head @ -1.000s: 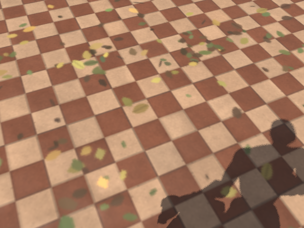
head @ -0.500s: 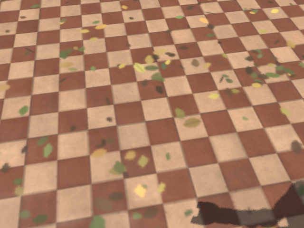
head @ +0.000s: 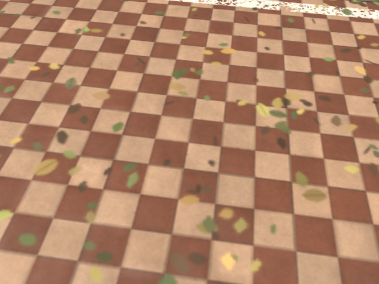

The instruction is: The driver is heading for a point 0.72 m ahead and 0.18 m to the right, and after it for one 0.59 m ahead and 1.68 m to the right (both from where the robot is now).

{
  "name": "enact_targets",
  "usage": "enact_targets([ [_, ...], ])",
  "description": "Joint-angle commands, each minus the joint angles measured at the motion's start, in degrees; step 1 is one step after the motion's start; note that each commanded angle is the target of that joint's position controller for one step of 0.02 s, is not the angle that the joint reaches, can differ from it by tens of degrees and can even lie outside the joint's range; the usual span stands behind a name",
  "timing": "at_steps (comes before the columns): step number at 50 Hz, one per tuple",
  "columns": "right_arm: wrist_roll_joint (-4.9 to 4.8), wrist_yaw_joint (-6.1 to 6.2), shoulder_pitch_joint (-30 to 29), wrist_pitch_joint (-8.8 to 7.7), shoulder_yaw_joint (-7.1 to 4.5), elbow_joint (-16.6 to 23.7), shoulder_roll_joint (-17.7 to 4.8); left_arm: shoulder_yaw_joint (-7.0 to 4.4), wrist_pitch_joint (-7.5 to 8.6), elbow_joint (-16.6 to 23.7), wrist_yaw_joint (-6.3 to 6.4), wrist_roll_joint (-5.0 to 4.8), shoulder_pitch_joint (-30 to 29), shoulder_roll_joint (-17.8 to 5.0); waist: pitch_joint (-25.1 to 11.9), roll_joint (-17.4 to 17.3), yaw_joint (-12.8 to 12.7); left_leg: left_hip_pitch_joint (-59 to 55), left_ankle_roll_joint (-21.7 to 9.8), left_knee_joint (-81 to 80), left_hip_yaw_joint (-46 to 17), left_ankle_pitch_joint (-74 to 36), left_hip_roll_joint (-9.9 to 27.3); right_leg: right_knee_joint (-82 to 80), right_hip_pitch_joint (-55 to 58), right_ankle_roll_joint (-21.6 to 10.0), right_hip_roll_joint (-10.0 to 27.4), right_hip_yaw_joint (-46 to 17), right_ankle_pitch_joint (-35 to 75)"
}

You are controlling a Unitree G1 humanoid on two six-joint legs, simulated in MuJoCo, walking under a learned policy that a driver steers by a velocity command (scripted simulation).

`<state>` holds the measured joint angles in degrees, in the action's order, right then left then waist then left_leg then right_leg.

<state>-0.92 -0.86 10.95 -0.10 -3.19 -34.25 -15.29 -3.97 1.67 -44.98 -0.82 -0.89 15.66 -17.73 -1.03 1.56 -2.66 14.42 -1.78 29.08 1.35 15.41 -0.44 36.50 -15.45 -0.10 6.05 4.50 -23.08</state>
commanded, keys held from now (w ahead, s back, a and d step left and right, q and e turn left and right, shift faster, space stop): w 0.78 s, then w+e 0.22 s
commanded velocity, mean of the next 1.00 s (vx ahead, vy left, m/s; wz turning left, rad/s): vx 0.46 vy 0.00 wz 0.01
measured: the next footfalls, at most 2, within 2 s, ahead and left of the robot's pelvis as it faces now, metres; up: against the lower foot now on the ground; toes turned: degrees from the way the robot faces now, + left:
right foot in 0.44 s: +0.37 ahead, -0.12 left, +0.00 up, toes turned -1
left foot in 0.96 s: +0.65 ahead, +0.13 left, +0.00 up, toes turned -1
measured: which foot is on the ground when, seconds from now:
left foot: down 0.00-0.44, up 0.46-0.94, down 0.96-1.00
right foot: up 0.00-0.42, down 0.44-0.96, up 0.98-1.00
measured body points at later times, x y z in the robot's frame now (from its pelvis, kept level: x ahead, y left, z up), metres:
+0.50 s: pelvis +0.23 -0.03 -0.02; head +0.27 -0.04 +0.43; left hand +0.43 +0.22 -0.10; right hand +0.24 -0.32 -0.14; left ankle +0.01 +0.11 -0.66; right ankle +0.33 -0.12 -0.73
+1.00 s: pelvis +0.51 +0.02 -0.01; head +0.54 +0.02 +0.44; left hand +0.52 +0.30 -0.14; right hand +0.72 -0.23 -0.08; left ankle +0.62 +0.13 -0.73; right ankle +0.34 -0.12 -0.71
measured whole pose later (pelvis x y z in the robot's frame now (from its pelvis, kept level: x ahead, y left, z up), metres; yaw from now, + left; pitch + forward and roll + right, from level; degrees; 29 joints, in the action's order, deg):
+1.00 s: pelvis +0.51 +0.02 -0.01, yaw -3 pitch +3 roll -1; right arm 0.1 -1.7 3.6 -6.2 -1.9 -37.4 -15.0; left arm -3.1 2.5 -48.6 -0.1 -0.7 22.4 -17.6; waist 1.4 0.4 -4.1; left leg 28.2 -1.7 31.9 0.9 6.0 1.3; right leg 38.2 -6.0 -1.0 0.0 -2.8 -28.6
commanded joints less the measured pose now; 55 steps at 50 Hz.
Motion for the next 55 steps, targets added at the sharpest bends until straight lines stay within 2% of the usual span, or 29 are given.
enact_targets([
  [1, 0.36, 0.25, 15.9, -2.35, -4.12, -0.2, -13.7, -0.86, 3.53, 9.0, -0.68, -0.70, -10.7, -6.5, -0.9, -13.1, 9.4, -23.2, -18.0, -16.1, -37.1, 8.9, 23.8, 28.0, -36.6, -0.4, -1.9, -4.8, -11.6],
  [2, 0.30, 0.16, 13.4, -3.22, -2.87, -0.3, -10.6, -1.36, 3.76, 8.7, -1.10, -1.52, -10.0, -7.7, 2.6, -12.7, 7.5, -21.4, -15.9, -16.7, -31.7, 12.1, 20.9, 29.4, -38.6, -1.5, 0.0, -6.2, -5.5],
  [5, 0.62, 0.24, 7.2, -3.86, -1.60, 0.4, -7.8, -1.48, 3.92, 6.4, -1.55, 0.29, -8.1, -6.6, 5.5, -9.7, 4.2, -14.8, -11.7, -19.9, -20.1, -0.3, 14.6, 25.1, -34.7, -0.9, 1.9, -6.2, 8.8],
  [8, 0.89, 0.80, 7.6, -4.13, -1.63, -0.8, -7.9, -0.51, 3.71, 5.6, -1.66, 0.62, -8.3, -3.9, 4.0, -6.7, 3.8, -13.1, -11.1, -20.9, -12.7, -12.5, 12.3, 19.0, -31.5, 1.3, 0.8, -4.7, 17.3],
  [12, 0.44, 1.29, 10.7, -4.23, -2.05, -3.5, -9.6, 0.94, 3.90, 7.6, -2.02, 0.07, -15.3, -1.4, 5.6, -7.1, 6.3, -10.3, -9.6, -21.5, -7.7, -14.3, 11.0, 3.6, -25.1, 1.7, -1.7, -3.2, 26.3],
  [15, -0.30, 1.29, 12.9, -4.29, -2.43, -5.5, -10.7, 1.11, 4.16, 9.3, -2.85, -0.42, -18.7, -1.9, 7.3, -7.0, 6.9, -11.9, -9.5, -21.3, -8.1, -13.2, 13.2, -2.2, -23.2, 0.1, -2.6, -3.6, 26.8],
  [18, -0.61, 1.49, 13.0, -3.85, -2.75, -6.9, -11.4, 0.73, 4.49, 9.9, -3.44, -0.30, -18.2, -3.4, 7.0, -7.4, 5.3, -16.7, -8.1, -18.1, -8.3, -19.4, 15.4, -5.7, -21.1, -2.5, -3.4, -3.8, 22.8],
  [20, -0.23, 1.68, 12.3, -3.26, -3.00, -7.2, -12.5, -0.33, 4.36, 9.1, -2.92, 0.02, -12.8, -5.6, 2.1, -8.9, 2.0, -18.7, -6.6, -9.8, -6.9, -39.0, 14.3, -6.0, -11.8, -4.7, -6.7, -0.9, 18.8],
  [21, 0.02, 1.85, 12.2, -2.81, -2.59, -7.3, -11.8, -1.54, 4.12, 6.9, -2.27, 0.11, -4.7, -7.6, -3.6, -8.4, -2.3, -16.5, -5.2, 0.7, -4.5, -47.3, 11.7, -6.4, 0.0, -6.5, -8.4, 0.7, 19.0],
  [22, 0.92, 2.11, 13.2, -2.75, -1.52, -6.6, -9.6, -2.39, 3.83, 5.2, -1.56, 0.39, 5.4, -10.6, -11.8, -5.3, -6.2, -5.2, -3.2, 16.8, -3.4, -36.4, 9.3, -3.2, 18.5, -9.7, -1.1, -7.1, 20.4],
  [23, 0.36, 1.44, 21.8, -3.78, 0.67, -5.4, -1.8, -3.62, 3.77, 3.8, -1.64, 1.37, 10.6, -16.3, -22.6, 12.8, -2.1, 17.7, 1.3, 41.6, -3.7, 1.6, -1.7, -9.1, 39.8, -20.0, 14.8, -38.1, 3.2],
  [24, -0.50, 1.15, 17.6, -5.10, 0.02, -6.4, -6.2, -2.10, 3.87, 3.9, -1.77, 0.54, 10.8, -10.7, -23.9, 11.7, -4.7, 23.6, 0.6, 47.7, -12.0, 16.6, -2.6, -19.3, 39.3, -18.9, 15.6, -49.9, -4.4],
  [25, -2.12, 0.71, 10.9, -5.57, -1.10, -4.4, -9.7, -1.34, 3.74, 4.1, -1.39, 0.36, 6.3, -8.7, -12.6, 8.4, -4.0, 29.2, 0.1, 50.0, -9.9, 13.5, 0.8, -20.2, 31.3, -15.8, 14.3, -40.6, -4.5],
  [26, -1.70, 0.84, 7.4, -5.88, -0.71, -3.5, -9.6, -0.94, 3.54, 4.7, -1.15, 0.45, 2.3, -7.6, -6.9, 2.7, -2.2, 28.1, -0.4, 47.1, -7.6, 8.3, 4.1, -20.9, 22.0, -14.3, 12.4, -33.5, 0.4],
  [27, -0.49, 1.03, 5.5, -5.83, -0.80, -3.4, -9.0, -0.59, 3.49, 4.9, -1.18, 0.93, -0.7, -6.3, -2.9, 0.5, -0.3, 26.1, -0.4, 43.3, -6.6, 4.7, 6.1, -22.2, 13.8, -13.8, 10.1, -28.2, 6.0],
  [29, -0.25, 1.16, 8.7, -4.51, -0.90, -4.6, -7.5, -0.17, 4.13, 5.3, -1.31, 1.65, -3.5, -4.6, -1.7, 3.2, 3.2, 19.6, -0.1, 39.8, -6.9, 0.8, 8.5, -25.7, 5.3, -13.9, 7.1, -22.4, 10.7],
  [32, 0.32, 1.55, 8.1, -3.18, -0.51, -4.8, -5.6, -0.46, 5.16, 3.9, -1.12, 1.00, -3.2, -5.5, 0.9, 2.8, 4.3, 20.5, 1.6, 34.8, -5.7, -2.3, 9.2, -29.3, 1.0, -15.2, 6.3, -16.5, 15.2],
  [35, 0.89, 1.58, 2.1, -3.66, -0.22, -3.3, -5.0, -0.71, 4.95, 2.7, -0.45, 0.79, -1.1, -6.4, 2.9, 1.3, 2.7, 24.7, 3.0, 25.2, -5.3, -11.8, 9.8, -30.5, 3.3, -14.6, 5.5, -12.8, 19.0],
  [39, 0.42, 0.48, -5.9, -4.83, 0.50, -1.8, -3.2, -0.94, 4.04, 1.5, 0.05, 0.12, 2.2, -7.9, 4.2, 0.8, -0.7, 21.9, 3.0, 10.2, -2.4, -21.3, 7.2, -29.7, 5.8, -12.3, 4.0, -8.1, 21.1],
  [43, -0.07, -0.93, -11.8, -5.76, 0.27, 0.6, -4.0, -1.27, 2.53, -0.3, 0.31, -0.59, 6.4, -8.9, 5.5, 1.1, -2.4, 21.3, 2.4, 2.6, -3.0, -18.6, 5.0, -25.6, 11.3, -12.0, 6.6, -11.7, 20.6],
  [46, -0.07, -1.37, -8.4, -6.46, -0.73, 0.1, -6.5, -1.74, 1.59, -0.5, 0.83, -0.65, 5.5, -9.8, 3.5, 3.2, 0.7, 14.9, 0.8, -0.9, -3.1, -12.5, 3.4, -20.1, 14.3, -10.2, 8.2, -14.8, 24.5],
  [47, 0.04, -1.13, -3.2, -6.65, -1.58, -1.2, -7.9, -1.59, 1.35, -0.4, 0.89, -0.58, 4.4, -9.5, 0.7, 3.1, 4.0, 7.2, -0.5, -3.0, -1.7, -11.6, 2.0, -14.2, 13.4, -9.0, 6.4, -13.7, 31.1],
  [48, 0.55, -0.52, 5.2, -6.74, -2.98, -3.2, -10.9, -0.66, 1.44, -0.1, 0.86, 0.05, 4.7, -7.0, -6.0, 1.8, 7.8, -6.7, -2.6, -1.6, -2.9, -12.6, 4.1, -2.7, 8.7, -6.9, 2.7, -11.2, 31.9],
  [49, 1.52, 0.28, 15.1, -6.37, -4.04, -3.9, -15.6, 1.07, 1.63, 1.9, 0.84, 1.92, 5.2, -2.2, -16.5, -7.4, 10.8, -23.7, -6.0, 0.4, -16.2, -12.7, 16.9, 17.1, -2.8, -4.1, -2.6, -7.7, 14.5],
  [50, 2.23, -0.18, 15.4, -5.94, -4.31, -4.7, -17.7, 1.94, 2.81, 3.0, 0.59, -0.45, 12.7, 1.5, -21.9, -23.7, 6.2, -36.2, -13.7, -8.4, -41.8, 1.4, 25.8, 32.6, -22.0, -1.8, -9.3, -9.2, -11.2],
  [51, 1.56, -0.21, 13.5, -5.91, -2.87, -3.9, -11.2, 0.32, 3.08, 1.8, 0.68, -1.92, 8.9, -5.8, -16.0, -14.5, 8.5, -32.1, -11.6, -11.1, -39.3, 7.9, 24.0, 38.4, -27.7, -1.6, -5.9, -13.3, -8.7],
  [52, 1.09, 0.01, 10.6, -5.91, -2.00, -4.0, -8.5, -0.48, 3.08, 3.1, 0.67, -2.08, 3.8, -7.8, -9.1, -10.6, 8.6, -25.7, -9.5, -11.4, -29.5, 5.4, 22.2, 38.6, -29.6, -1.8, -3.7, -12.0, -3.1],
  [53, 1.29, -0.04, 7.2, -5.96, -1.52, -4.0, -7.4, -0.44, 2.82, 3.5, 0.84, -1.46, 1.6, -6.7, -5.7, -6.4, 6.9, -18.9, -8.6, -12.7, -23.6, -0.8, 19.9, 36.8, -27.4, -1.4, -1.4, -11.2, 1.4],
  [55, 1.71, 0.00, 3.2, -6.41, -1.14, -4.6, -5.5, -0.83, 1.67, 3.7, 0.53, -1.01, 1.9, -5.1, -1.6, -8.3, 3.8, -10.4, -7.9, -16.4, -14.5, -7.6, 16.6, 32.4, -22.8, -0.7, 1.1, -11.5, 6.6],
])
